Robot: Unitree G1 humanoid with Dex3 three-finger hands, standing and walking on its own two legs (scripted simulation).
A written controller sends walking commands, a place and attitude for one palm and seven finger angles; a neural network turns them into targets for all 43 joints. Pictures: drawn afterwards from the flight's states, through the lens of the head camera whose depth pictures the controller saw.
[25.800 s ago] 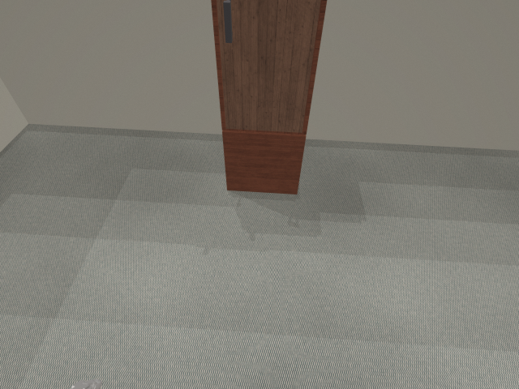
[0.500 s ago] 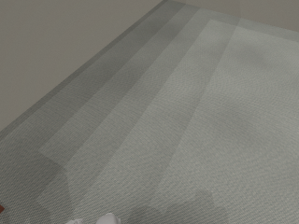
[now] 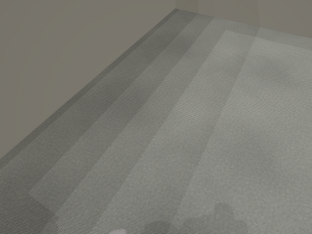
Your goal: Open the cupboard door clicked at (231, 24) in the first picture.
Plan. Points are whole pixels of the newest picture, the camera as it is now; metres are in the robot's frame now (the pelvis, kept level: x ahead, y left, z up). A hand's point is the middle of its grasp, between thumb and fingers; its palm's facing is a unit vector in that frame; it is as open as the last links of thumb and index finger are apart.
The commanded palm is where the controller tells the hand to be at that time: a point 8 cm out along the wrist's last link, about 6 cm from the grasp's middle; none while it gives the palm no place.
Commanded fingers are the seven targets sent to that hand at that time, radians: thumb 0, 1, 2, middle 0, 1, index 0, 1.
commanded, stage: walk to a spot facing it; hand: left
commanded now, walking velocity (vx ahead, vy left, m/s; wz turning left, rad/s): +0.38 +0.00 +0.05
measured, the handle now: out of the picture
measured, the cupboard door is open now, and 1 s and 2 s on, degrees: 53 53 53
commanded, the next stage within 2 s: turn to face it in 0.42 s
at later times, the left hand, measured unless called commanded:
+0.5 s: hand (109, 175) +0.32 +0.18 -0.16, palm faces +0.06 -0.97 -0.22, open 7.3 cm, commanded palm none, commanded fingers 0.00 0.90 0.90 -0.20 -0.30 -0.20 -0.30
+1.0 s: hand (115, 145) +0.44 +0.18 -0.17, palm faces +0.32 -0.92 -0.23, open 7.4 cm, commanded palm none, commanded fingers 0.00 0.90 0.90 -0.20 -0.30 -0.20 -0.30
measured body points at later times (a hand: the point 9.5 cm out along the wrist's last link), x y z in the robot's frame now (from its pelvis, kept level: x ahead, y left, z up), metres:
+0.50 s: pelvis +0.25 -0.02 +0.00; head +0.27 -0.03 +0.45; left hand +0.32 +0.23 -0.14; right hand +0.25 -0.26 -0.16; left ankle +0.20 +0.13 -0.73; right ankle +0.32 -0.14 -0.73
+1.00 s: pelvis +0.42 -0.03 +0.00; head +0.47 -0.01 +0.44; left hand +0.42 +0.23 -0.15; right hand +0.57 -0.25 -0.14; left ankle +0.43 +0.09 -0.73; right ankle +0.42 -0.18 -0.67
